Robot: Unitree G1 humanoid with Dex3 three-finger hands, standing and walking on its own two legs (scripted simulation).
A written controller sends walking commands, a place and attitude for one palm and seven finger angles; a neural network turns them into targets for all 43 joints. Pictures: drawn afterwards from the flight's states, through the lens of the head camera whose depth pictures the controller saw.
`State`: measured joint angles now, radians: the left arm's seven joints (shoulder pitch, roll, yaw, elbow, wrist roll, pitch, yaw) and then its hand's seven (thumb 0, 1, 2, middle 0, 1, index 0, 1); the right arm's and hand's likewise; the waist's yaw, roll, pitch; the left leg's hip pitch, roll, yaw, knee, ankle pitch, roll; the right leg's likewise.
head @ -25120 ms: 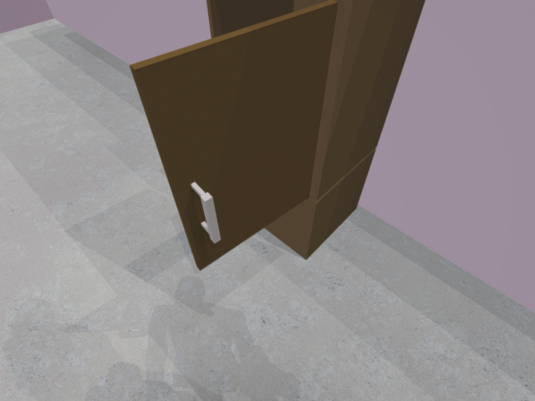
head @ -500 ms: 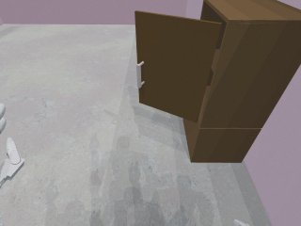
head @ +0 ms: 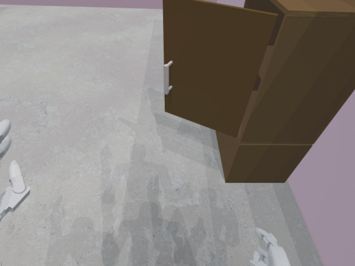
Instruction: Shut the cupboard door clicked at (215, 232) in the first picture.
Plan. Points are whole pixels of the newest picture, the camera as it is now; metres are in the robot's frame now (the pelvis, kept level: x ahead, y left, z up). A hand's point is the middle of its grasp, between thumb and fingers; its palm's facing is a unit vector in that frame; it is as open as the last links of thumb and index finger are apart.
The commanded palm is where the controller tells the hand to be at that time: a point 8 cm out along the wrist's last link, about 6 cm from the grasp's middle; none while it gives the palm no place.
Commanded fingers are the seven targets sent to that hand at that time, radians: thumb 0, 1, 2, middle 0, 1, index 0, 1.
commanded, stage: stop stepping back and stand still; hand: left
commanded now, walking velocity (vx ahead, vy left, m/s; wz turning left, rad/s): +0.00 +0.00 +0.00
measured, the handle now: (168, 77) +0.95 +0.10 -0.09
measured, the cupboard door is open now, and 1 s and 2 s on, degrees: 62 62 62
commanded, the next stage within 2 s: let the arm hang, fingers relaxed in 0.10 s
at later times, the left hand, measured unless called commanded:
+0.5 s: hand out of the picture +0.04 +0.19 -0.16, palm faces -0.03 -0.98 -0.19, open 7.2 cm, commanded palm none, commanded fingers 0.00 0.90 0.90 -0.20 -0.30 -0.20 -0.30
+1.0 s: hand out of the picture -0.05 +0.19 -0.17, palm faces +0.02 -0.98 -0.20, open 7.4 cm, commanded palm none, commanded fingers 0.00 0.90 0.90 -0.20 -0.30 -0.20 -0.30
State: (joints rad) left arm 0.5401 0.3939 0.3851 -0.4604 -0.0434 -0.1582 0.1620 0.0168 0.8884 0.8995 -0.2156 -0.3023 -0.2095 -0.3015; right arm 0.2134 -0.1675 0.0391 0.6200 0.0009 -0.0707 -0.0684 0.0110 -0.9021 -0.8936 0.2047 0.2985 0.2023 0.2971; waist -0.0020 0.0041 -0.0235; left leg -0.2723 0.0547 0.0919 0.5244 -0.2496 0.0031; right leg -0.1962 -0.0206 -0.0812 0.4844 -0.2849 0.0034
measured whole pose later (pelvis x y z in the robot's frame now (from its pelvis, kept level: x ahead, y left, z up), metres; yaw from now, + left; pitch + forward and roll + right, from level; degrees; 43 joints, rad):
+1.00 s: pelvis -0.03 +0.01 +0.00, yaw -1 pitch -2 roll +0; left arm 0.35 0.14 0.01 1.13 0.02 0.01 0.03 0.01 0.91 0.90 -0.20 -0.30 -0.20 -0.30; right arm 0.33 -0.13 -0.01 1.12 -0.02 0.02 -0.02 0.00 -0.91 -0.89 0.20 0.30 0.20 0.30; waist -0.01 0.02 0.01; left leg -0.24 0.03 0.12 0.45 -0.18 0.03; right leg -0.19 -0.05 -0.06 0.45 -0.23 0.02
